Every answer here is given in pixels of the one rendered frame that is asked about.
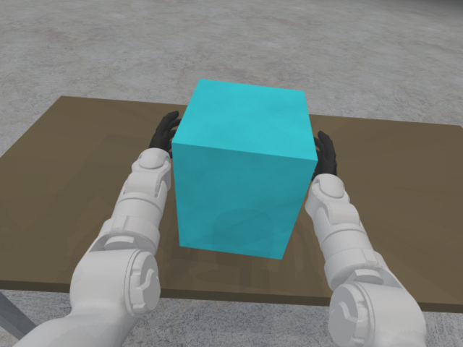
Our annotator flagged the right robot upper arm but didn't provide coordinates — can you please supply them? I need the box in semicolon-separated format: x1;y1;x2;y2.
328;281;427;347

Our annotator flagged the left robot forearm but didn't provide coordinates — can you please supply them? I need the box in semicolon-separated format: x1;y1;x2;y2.
69;148;171;305

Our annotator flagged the right robot hand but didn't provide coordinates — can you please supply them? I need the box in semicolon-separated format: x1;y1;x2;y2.
311;131;337;181

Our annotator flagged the table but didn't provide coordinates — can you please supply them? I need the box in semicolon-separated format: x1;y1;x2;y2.
0;96;463;340

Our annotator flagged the right robot forearm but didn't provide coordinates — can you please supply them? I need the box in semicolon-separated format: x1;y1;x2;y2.
305;173;427;336

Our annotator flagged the left robot hand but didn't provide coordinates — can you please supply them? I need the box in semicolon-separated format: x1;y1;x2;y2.
148;111;182;159

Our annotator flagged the carton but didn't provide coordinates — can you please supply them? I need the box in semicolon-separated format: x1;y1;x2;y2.
171;79;318;260

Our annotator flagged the left robot upper arm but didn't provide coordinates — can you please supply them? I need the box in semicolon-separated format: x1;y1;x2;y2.
12;249;161;347

